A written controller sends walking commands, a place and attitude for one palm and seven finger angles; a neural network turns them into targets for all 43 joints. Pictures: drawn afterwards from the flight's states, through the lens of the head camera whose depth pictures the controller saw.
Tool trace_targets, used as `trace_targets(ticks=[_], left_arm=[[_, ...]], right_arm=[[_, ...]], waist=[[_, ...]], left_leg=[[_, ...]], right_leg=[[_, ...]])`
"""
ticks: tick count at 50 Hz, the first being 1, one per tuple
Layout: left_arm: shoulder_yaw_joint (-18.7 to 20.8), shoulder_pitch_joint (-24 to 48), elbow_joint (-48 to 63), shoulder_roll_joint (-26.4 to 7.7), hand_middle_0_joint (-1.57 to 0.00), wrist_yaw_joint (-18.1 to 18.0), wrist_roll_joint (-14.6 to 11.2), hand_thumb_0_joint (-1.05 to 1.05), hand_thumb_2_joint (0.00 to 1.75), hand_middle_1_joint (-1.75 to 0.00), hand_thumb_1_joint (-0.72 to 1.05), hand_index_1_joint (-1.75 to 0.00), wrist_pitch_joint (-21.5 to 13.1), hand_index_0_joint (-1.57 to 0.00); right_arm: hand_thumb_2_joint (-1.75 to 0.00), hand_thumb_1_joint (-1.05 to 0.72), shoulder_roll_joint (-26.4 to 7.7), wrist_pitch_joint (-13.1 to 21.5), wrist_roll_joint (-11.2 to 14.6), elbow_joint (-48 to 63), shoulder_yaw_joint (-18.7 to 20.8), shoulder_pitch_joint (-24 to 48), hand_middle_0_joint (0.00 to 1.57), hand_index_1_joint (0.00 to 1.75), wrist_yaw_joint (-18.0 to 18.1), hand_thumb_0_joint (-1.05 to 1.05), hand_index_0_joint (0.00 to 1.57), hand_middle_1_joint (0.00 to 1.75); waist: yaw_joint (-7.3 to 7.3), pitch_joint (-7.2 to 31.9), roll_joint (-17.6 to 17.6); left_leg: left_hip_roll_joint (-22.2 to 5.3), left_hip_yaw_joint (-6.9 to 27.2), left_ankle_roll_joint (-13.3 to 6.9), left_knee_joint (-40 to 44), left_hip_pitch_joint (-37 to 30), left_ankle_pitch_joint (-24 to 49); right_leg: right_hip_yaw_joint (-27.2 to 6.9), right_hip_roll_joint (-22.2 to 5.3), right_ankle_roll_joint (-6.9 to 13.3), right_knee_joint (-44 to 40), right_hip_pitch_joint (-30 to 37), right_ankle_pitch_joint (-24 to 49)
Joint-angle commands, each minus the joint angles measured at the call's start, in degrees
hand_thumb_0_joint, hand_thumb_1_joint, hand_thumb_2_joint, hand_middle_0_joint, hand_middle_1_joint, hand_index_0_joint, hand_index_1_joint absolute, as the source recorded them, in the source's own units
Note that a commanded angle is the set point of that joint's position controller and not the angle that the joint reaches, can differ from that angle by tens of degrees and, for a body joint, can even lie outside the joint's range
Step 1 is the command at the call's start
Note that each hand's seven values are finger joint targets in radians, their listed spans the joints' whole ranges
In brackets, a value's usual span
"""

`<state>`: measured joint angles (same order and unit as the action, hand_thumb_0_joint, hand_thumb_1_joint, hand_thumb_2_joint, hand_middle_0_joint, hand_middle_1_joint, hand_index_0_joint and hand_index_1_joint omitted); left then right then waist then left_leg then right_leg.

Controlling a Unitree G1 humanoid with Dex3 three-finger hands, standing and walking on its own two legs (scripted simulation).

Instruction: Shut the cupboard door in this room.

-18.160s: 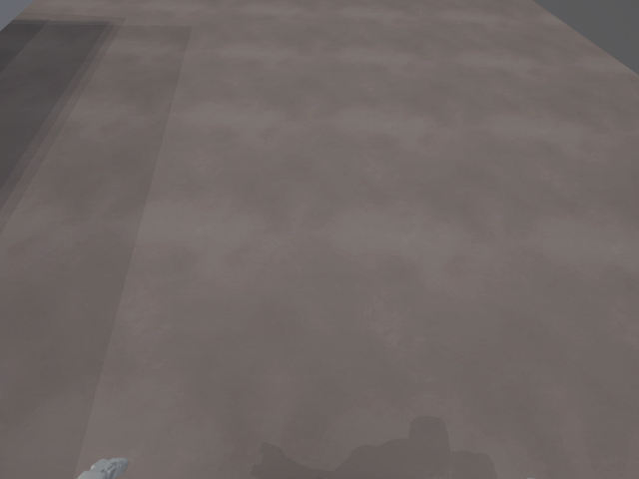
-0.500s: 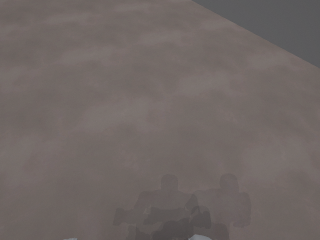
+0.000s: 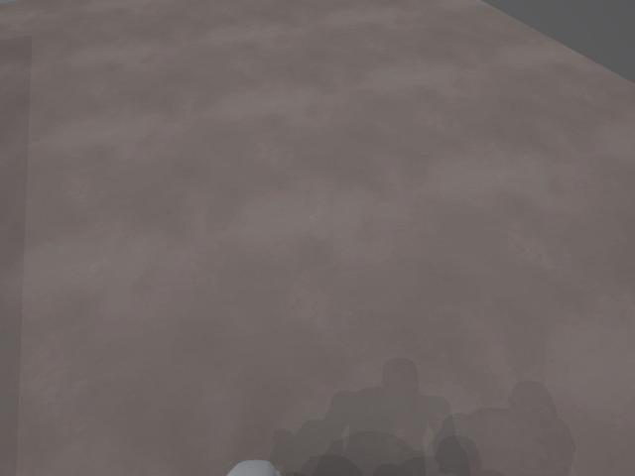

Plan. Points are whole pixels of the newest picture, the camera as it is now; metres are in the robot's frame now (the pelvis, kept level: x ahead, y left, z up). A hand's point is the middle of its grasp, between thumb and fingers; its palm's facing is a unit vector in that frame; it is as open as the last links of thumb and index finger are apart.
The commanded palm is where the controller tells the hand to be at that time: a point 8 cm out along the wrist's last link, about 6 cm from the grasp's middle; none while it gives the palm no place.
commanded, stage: turn or walk to find it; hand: left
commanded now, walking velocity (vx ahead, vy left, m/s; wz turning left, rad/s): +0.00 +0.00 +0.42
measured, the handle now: out of the picture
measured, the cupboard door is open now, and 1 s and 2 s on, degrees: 82 82 82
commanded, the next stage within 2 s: stand and wait in 1.10 s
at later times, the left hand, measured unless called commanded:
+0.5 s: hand out of the picture +0.02 +0.24 -0.16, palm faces +0.21 -0.94 -0.26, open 7.4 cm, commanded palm none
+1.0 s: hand out of the picture -0.12 +0.21 -0.18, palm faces +0.46 -0.86 -0.23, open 7.4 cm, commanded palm none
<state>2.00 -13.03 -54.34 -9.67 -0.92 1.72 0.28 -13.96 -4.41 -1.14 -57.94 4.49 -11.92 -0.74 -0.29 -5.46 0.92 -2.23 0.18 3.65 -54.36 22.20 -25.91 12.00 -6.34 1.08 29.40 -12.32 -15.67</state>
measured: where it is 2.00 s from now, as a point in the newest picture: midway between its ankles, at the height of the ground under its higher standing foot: outside the picture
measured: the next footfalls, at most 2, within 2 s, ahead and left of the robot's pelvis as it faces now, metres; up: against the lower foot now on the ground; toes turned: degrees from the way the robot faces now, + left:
left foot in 0.12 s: +0.02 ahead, +0.15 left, +0.00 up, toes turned +8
right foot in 0.56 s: +0.04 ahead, -0.09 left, +0.00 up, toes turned +8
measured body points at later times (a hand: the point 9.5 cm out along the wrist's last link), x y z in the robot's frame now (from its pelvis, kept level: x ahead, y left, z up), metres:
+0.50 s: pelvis -0.03 +0.02 +0.00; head -0.01 +0.02 +0.45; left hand +0.01 +0.29 -0.14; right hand +0.09 -0.20 -0.15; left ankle -0.02 +0.14 -0.74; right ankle +0.00 -0.10 -0.71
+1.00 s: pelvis -0.07 +0.01 -0.01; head -0.03 +0.04 +0.43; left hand -0.14 +0.26 -0.16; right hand +0.10 -0.20 -0.16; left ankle -0.14 +0.12 -0.75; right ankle +0.00 -0.10 -0.74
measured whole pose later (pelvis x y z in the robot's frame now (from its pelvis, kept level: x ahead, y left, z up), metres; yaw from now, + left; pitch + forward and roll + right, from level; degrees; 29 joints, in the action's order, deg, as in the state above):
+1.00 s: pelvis -0.07 +0.01 -0.01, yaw +26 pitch +0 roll +0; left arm 3.3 -13.7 -55.3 -12.1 -0.7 1.4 1.2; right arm -13.2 -2.4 -0.9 -56.6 3.7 -10.4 -0.6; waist 0.7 -5.1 -1.0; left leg -1.9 -3.1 1.5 -31.7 12.9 -17.3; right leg 14.6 -9.3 -1.1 36.0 -16.7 -17.6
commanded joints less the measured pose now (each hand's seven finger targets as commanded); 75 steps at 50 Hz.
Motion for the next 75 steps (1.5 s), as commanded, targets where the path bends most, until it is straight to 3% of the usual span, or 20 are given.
trace_targets(ticks=[1, 4, 6, 13, 22, 26, 28, 29, 33, 43, 47, 48, 50, 51, 56, 67, 68, 70, 71, 75], left_arm=[[3.80, -3.40, 1.49, -14.46, -0.20, -0.82, 0.05, 0.00, 0.90, -0.30, 0.90, -0.30, -0.53, -0.20], [3.90, -1.94, 1.10, -13.99, -0.20, -0.64, -0.62, 0.00, 0.90, -0.30, 0.90, -0.30, 0.14, -0.20], [2.44, -1.67, 3.80, -8.06, -0.20, -0.08, -1.23, 0.00, 0.90, -0.30, 0.90, -0.30, 0.86, -0.20], [2.31, 0.58, 1.27, -8.56, -0.20, 0.45, -0.89, 0.00, 0.90, -0.30, 0.90, -0.30, 1.67, -0.20], [1.89, 3.08, 3.72, -7.45, -0.20, -0.02, -1.10, 0.00, 0.90, -0.30, 0.90, -0.30, 1.31, -0.20], [2.09, -3.64, 2.41, -8.07, -0.20, -0.34, -1.27, 0.00, 0.90, -0.30, 0.90, -0.30, 0.21, -0.20], [3.58, -4.73, 2.88, -15.70, -0.20, -1.04, -0.06, 0.00, 0.90, -0.30, 0.90, -0.30, -0.80, -0.20], [4.02, -3.56, 4.02, -16.30, -0.20, -1.07, -0.56, 0.00, 0.90, -0.30, 0.90, -0.30, -0.77, -0.20], [2.78, 6.42, 6.57, -10.82, -0.20, -1.09, -0.54, 0.00, 0.90, -0.30, 0.90, -0.30, -0.53, -0.20], [3.81, -4.36, 1.85, -14.13, -0.20, -0.81, 0.10, 0.00, 0.90, -0.30, 0.90, -0.30, -0.63, -0.20], [4.00, -1.89, 1.13, -14.26, -0.20, -0.69, -0.29, 0.00, 0.90, -0.30, 0.90, -0.30, -0.10, -0.20], [3.95, -1.35, 1.37, -13.48, -0.20, -0.65, -0.81, 0.00, 0.90, -0.30, 0.90, -0.30, 0.29, -0.20], [2.22, 0.40, 4.71, -7.43, -0.20, -0.04, -1.09, 0.00, 0.90, -0.30, 0.90, -0.30, 1.08, -0.20], [2.00, 4.58, 5.07, -8.27, -0.20, -0.43, -0.62, 0.00, 0.90, -0.30, 0.90, -0.30, 1.81, -0.20], [2.16, 2.29, 1.67, -7.99, -0.20, 0.54, -0.93, 0.00, 0.90, -0.30, 0.90, -0.30, 1.64, -0.20], [2.10, -2.03, 2.65, -8.54, -0.20, -0.02, -1.33, 0.00, 0.90, -0.30, 0.90, -0.30, 0.30, -0.20], [2.42, -4.42, 2.47, -10.03, -0.20, -0.25, -1.08, 0.00, 0.90, -0.30, 0.90, -0.30, -0.28, -0.20], [3.63, -5.29, 3.38, -17.39, -0.20, -0.73, -0.16, 0.00, 0.90, -0.30, 0.90, -0.30, -0.74, -0.20], [4.03, -4.01, 3.85, -15.67, -0.20, -0.94, -0.62, 0.00, 0.90, -0.30, 0.90, -0.30, -1.07, -0.20], [2.54, 3.46, 6.22, -10.80, -0.20, -0.98, -0.62, 0.00, 0.90, -0.30, 0.90, -0.30, -1.14, -0.20]], right_arm=[[-0.90, -0.90, -1.86, 2.47, 0.78, 5.47, -0.65, 3.62, 0.20, 0.30, 0.14, 0.00, 0.20, 0.30], [-0.90, -0.90, -3.32, 3.34, 0.58, 4.40, -0.41, -0.71, 0.20, 0.30, 0.18, 0.00, 0.20, 0.30], [-0.90, -0.90, -12.67, 3.97, -0.03, 4.61, 1.67, -4.29, 0.20, 0.30, 0.38, 0.00, 0.20, 0.30], [-0.90, -0.90, -8.86, 4.11, 0.05, 5.83, 0.32, 3.03, 0.20, 0.30, 1.67, 0.00, 0.20, 0.30], [-0.90, -0.90, -9.08, 3.23, -0.38, 6.35, 1.40, 1.10, 0.20, 0.30, 1.21, 0.00, 0.20, 0.30], [-0.90, -0.90, -8.11, 3.01, 0.11, 7.16, 1.63, 2.71, 0.20, 0.30, 1.01, 0.00, 0.20, 0.30], [-0.90, -0.90, -2.07, 3.22, 0.77, 8.79, 0.68, 1.60, 0.20, 0.30, 0.43, 0.00, 0.20, 0.30], [-0.90, -0.90, -4.68, 2.33, 0.06, 9.09, 1.40, 2.97, 0.20, 0.30, 0.68, 0.00, 0.20, 0.30], [-0.90, -0.90, -3.36, 0.84, -0.31, 5.12, 1.72, -1.96, 0.20, 0.30, -0.32, 0.00, 0.20, 0.30], [-0.90, -0.90, -1.74, 2.32, 0.65, 5.84, -0.30, 4.51, 0.20, 0.30, 0.04, 0.00, 0.20, 0.30], [-0.90, -0.90, -2.12, 3.06, 0.79, 4.37, -0.47, -0.04, 0.20, 0.30, 0.32, 0.00, 0.20, 0.30], [-0.90, -0.90, -3.60, 3.54, 0.61, 3.86, -0.20, -2.31, 0.20, 0.30, 0.31, 0.00, 0.20, 0.30], [-0.90, -0.90, -12.95, 3.86, -0.01, 4.24, 1.83, -5.12, 0.20, 0.30, 0.66, 0.00, 0.20, 0.30], [-0.90, -0.90, -12.54, 3.72, -0.09, 3.10, 1.89, -6.46, 0.20, 0.30, 1.15, 0.00, 0.20, 0.30], [-0.90, -0.90, -8.64, 4.18, -0.08, 4.93, 0.42, 2.18, 0.20, 0.30, 1.99, 0.00, 0.20, 0.30], [-0.90, -0.90, -9.18, 3.02, 0.02, 6.83, 1.74, 3.38, 0.20, 0.30, 1.21, 0.00, 0.20, 0.30], [-0.90, -0.90, -7.62, 3.12, 0.37, 7.38, 1.64, 3.23, 0.20, 0.30, 1.04, 0.00, 0.20, 0.30], [-0.90, -0.90, -3.55, 2.96, 0.55, 9.79, 1.11, 3.36, 0.20, 0.30, 0.60, 0.00, 0.20, 0.30], [-0.90, -0.90, -5.39, 2.04, -0.03, 9.08, 1.66, 3.66, 0.20, 0.30, 0.74, 0.00, 0.20, 0.30], [-0.90, -0.90, -4.09, 1.14, -0.17, 5.80, 1.45, 0.23, 0.20, 0.30, -0.35, 0.00, 0.20, 0.30]], waist=[[3.00, 7.68, -12.78], [-0.21, 8.85, -9.16], [-2.33, 8.83, 16.30], [0.33, 5.25, 7.38], [-1.21, 5.42, 8.08], [2.11, 8.72, 5.35], [2.68, 8.00, -15.22], [3.55, 6.38, -16.99], [-1.93, 1.42, -8.04], [4.17, 7.49, -12.66], [1.22, 9.35, -11.67], [-0.52, 9.99, -7.87], [-2.48, 8.30, 16.26], [-4.14, 7.82, 14.45], [0.07, 5.40, 7.61], [1.70, 7.74, 7.25], [2.65, 9.16, 2.99], [3.46, 7.70, -16.31], [3.32, 6.96, -18.42], [-0.75, 4.14, -9.14]], left_leg=[[0.83, -3.94, -0.53, 11.75, 0.03, -0.67], [0.58, -5.13, -1.63, 29.13, -12.49, 13.26], [-19.45, 19.71, -10.86, 35.76, -23.63, 37.97], [-11.64, 10.15, -12.47, 36.43, -13.40, 32.07], [-10.79, 17.15, -13.31, 35.56, -10.85, 27.41], [-6.57, 16.52, -9.97, 29.13, -5.40, 25.12], [5.42, 3.97, -2.73, 11.91, 10.96, 2.08], [4.42, 4.60, -2.40, 0.03, 9.94, -6.64], [1.39, 3.37, -1.63, -15.87, 7.75, 4.15], [0.78, -3.01, -0.17, 8.40, 2.97, -2.45], [1.33, -5.20, -1.10, 24.36, -7.00, 6.79], [0.15, -4.25, -1.84, 31.86, -13.86, 14.29], [-20.40, 20.25, -12.15, 36.62, -22.45, 39.54], [-20.63, 19.75, -14.72, 37.06, -17.64, 36.80], [-11.65, 10.21, -12.45, 34.98, -15.81, 37.16], [-7.69, 15.76, -10.44, 27.96, -8.44, 33.81], [-4.86, 14.08, -7.95, 23.88, -4.44, 27.32], [6.02, 3.09, -2.30, 1.57, 9.69, -8.23], [3.63, 6.41, -2.65, -7.15, 9.32, -8.05], [1.10, 3.52, -0.86, -16.88, 9.56, 3.65]], right_leg=[[-9.75, -14.47, 7.25, -5.48, 9.00, 27.84], [-5.36, -12.55, 1.99, 1.93, 2.07, 20.52], [-1.16, -1.55, -5.10, 21.20, -19.09, -17.88], [-9.74, -0.09, -5.45, 31.72, -16.54, -8.54], [-9.35, 3.00, -5.05, 15.85, -9.96, -10.18], [-8.29, 3.76, -4.33, -4.55, 3.78, 2.05], [-27.90, -16.02, 3.01, -13.77, 13.83, 6.25], [-30.74, -21.81, 7.99, -16.12, 4.49, 4.38], [-15.06, -12.21, 4.88, -14.54, -4.68, 1.31], [-11.38, -14.53, 7.60, -7.11, 10.17, 25.74], [-7.54, -13.47, 4.14, -1.15, 7.12, 24.62], [-5.28, -12.18, 1.41, 3.40, 1.95, 19.51], [-2.17, -1.06, -5.19, 22.27, -19.91, -19.37], [-7.21, -1.17, -4.78, 28.12, -18.64, -20.12], [-9.38, 0.37, -5.41, 30.52, -17.90, -9.31], [-7.62, 4.27, -4.93, -0.74, 0.58, 0.63], [-9.81, 1.43, -4.33, -8.09, 6.93, 5.53], [-29.01, -20.92, 6.09, -12.49, 9.83, 16.60], [-29.39, -20.54, 7.95, -14.04, 4.00, 13.72], [-13.96, -12.54, 5.26, -11.20, 2.21, 14.63]])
